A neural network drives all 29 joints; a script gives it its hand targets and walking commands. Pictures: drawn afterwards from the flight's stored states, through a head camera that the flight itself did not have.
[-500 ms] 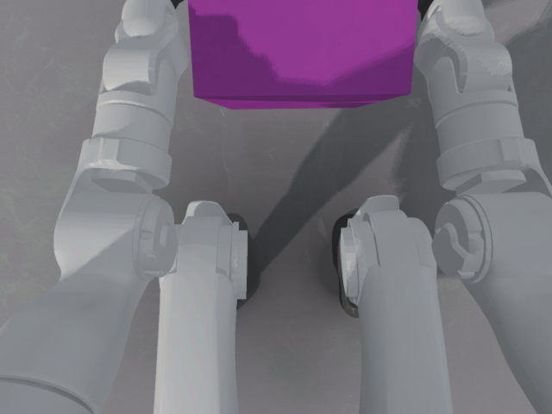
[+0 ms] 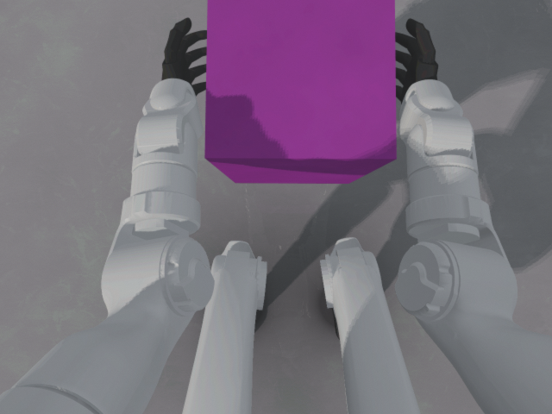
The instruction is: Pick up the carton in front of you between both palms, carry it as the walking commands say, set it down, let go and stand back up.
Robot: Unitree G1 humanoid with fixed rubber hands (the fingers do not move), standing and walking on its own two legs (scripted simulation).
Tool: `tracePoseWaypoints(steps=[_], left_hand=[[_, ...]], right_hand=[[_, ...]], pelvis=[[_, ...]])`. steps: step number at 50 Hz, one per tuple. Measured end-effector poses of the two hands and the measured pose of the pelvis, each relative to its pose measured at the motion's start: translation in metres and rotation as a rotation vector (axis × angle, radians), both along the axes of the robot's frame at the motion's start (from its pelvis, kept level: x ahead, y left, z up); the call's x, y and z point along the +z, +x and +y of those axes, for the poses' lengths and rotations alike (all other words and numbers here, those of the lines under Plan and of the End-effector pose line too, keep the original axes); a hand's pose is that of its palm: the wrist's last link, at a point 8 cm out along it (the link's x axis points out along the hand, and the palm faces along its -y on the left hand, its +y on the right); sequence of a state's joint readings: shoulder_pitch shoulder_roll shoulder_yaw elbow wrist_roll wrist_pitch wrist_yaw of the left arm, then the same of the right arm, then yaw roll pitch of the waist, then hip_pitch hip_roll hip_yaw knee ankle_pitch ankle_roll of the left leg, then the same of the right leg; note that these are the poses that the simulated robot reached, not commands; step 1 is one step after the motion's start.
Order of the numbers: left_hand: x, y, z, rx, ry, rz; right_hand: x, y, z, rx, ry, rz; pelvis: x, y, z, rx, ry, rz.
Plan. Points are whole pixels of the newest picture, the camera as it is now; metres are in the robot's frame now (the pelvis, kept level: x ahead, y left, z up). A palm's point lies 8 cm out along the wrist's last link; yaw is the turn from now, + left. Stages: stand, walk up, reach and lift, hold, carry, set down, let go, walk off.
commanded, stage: reach and lift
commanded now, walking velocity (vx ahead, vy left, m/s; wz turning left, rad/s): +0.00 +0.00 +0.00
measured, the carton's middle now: (295, 107) +0.51 -0.01 -0.13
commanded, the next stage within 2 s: none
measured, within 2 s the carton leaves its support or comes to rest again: neither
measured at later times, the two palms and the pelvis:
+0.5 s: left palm (113, 55) +0.47 +0.14 +0.10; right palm (499, 52) +0.46 -0.16 +0.10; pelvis +0.05 +0.00 +0.14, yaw +0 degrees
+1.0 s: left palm out of the picture +0.42 +0.15 +0.25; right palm out of the picture +0.41 -0.15 +0.25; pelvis +0.10 +0.00 +0.26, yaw +0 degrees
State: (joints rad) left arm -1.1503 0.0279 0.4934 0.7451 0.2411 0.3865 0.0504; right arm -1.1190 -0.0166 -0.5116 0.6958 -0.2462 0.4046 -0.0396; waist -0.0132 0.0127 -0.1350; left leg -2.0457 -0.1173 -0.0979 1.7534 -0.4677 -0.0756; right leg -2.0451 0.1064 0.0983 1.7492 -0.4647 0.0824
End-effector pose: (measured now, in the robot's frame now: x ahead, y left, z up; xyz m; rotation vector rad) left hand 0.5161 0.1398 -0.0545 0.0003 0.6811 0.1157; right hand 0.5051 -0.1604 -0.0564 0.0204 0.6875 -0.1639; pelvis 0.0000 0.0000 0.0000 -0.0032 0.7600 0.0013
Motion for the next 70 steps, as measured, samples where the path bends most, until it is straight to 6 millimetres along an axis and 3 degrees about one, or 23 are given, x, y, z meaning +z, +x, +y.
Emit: tracePoseWaypoints(steps=[25,47,60,70], left_hand=[[0.158,-0.049,0.004,0.024,-0.016,0.010],[0.290,-0.093,0.007,0.032,-0.015,0.002],[0.358,-0.115,0.009,0.018,0.010,-0.026],[0.363,-0.124,0.008,0.014,0.016,0.009]], right_hand=[[0.158,-0.045,0.004,-0.001,0.015,0.010],[0.291,-0.086,0.007,0.010,0.012,0.002],[0.359,-0.106,0.008,0.037,-0.013,-0.025],[0.364,-0.115,0.008,0.044,-0.017,0.009]], pelvis=[[0.138,0.053,-0.002,0.000,0.002,-0.186],[0.251,0.098,-0.001,-0.002,0.002,-0.504],[0.285,0.111,-0.002,0.000,0.003,-0.739],[0.286,0.098,-0.003,0.001,0.003,-0.815]])
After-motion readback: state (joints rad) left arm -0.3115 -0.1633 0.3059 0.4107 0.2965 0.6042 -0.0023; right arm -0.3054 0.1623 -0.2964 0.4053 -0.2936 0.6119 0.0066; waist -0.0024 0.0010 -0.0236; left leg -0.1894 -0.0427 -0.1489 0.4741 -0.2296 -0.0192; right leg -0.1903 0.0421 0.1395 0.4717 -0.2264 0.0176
